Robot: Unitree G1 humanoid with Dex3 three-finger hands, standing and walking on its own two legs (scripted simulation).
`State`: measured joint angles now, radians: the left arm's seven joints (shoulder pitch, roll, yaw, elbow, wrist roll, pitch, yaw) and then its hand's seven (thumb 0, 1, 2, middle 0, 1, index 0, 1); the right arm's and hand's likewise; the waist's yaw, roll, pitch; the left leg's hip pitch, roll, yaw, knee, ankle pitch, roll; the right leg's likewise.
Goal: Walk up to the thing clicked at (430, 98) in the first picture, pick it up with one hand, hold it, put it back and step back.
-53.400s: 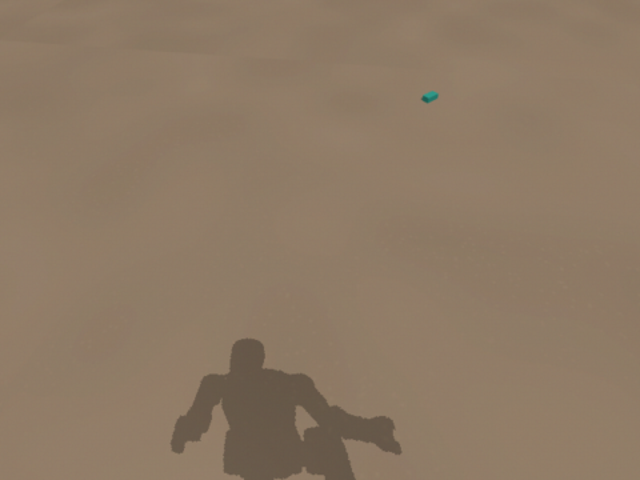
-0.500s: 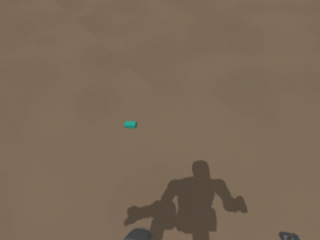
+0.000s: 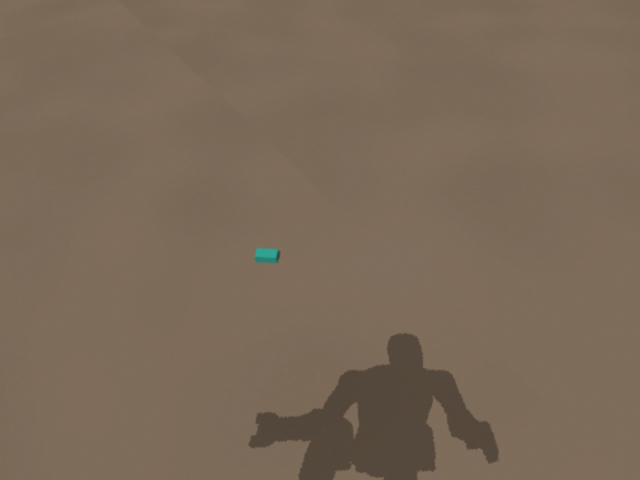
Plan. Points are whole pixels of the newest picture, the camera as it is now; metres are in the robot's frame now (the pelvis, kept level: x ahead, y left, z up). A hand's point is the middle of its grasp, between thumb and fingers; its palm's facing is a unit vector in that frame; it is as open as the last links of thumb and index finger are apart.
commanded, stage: step back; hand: left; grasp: from above
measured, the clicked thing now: (267, 255) +1.05 +0.27 -0.75
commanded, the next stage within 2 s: stand in 0.48 s
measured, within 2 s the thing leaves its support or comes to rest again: neither
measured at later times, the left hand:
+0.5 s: hand out of the picture +0.11 +0.28 -0.15, palm faces +0.02 -0.93 -0.36, open 7.4 cm
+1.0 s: hand out of the picture +0.12 +0.27 -0.14, palm faces -0.03 -0.94 -0.34, open 7.4 cm
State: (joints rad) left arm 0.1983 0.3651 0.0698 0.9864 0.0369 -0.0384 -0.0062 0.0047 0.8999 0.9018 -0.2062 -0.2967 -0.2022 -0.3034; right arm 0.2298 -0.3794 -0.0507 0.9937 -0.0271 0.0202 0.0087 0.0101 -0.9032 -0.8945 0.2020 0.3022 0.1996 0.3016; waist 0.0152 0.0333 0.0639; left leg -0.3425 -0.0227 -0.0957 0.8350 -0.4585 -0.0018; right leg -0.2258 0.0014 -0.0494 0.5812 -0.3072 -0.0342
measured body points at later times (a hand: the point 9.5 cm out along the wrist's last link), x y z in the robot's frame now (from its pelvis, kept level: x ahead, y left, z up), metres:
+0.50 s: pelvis +0.04 +0.02 +0.01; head +0.06 +0.02 +0.46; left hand +0.11 +0.33 -0.12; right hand +0.18 -0.26 -0.11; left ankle +0.06 +0.15 -0.73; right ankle +0.01 -0.11 -0.73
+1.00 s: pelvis +0.04 +0.02 +0.02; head +0.05 +0.02 +0.47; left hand +0.12 +0.32 -0.11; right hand +0.10 -0.29 -0.12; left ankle +0.06 +0.15 -0.73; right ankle +0.01 -0.11 -0.73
